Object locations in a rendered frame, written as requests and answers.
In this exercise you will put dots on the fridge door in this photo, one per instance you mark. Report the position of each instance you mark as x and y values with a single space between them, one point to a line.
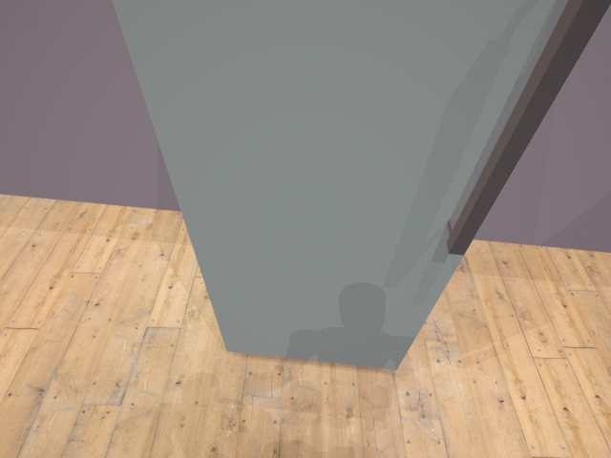
318 148

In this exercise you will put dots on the handle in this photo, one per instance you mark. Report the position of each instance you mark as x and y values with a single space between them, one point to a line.
574 29

